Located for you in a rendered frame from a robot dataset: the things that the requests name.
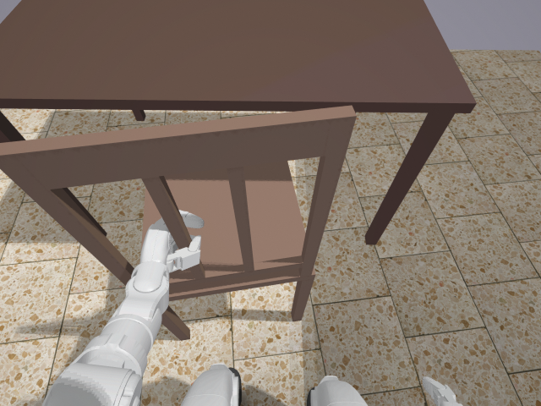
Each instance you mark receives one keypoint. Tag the chair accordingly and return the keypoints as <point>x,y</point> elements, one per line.
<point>233,173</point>

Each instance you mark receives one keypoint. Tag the left robot hand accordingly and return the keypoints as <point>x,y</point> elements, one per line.
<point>159,243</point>

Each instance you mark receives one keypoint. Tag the right robot shin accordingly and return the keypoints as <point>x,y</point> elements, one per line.
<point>329,378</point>

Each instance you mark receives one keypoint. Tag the left robot forearm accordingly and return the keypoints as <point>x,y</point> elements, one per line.
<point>128,337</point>

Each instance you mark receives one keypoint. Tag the robot shin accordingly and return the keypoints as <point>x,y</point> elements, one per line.
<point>219,366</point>
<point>329,378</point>

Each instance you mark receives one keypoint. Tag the left robot shin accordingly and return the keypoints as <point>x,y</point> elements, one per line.
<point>219,366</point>

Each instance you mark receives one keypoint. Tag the right robot hand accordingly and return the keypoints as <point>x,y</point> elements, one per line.
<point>442,395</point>

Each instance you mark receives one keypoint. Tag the left robot upper arm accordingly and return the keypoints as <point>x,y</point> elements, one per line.
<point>97,385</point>

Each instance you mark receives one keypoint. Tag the table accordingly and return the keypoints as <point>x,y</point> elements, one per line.
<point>235,55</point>

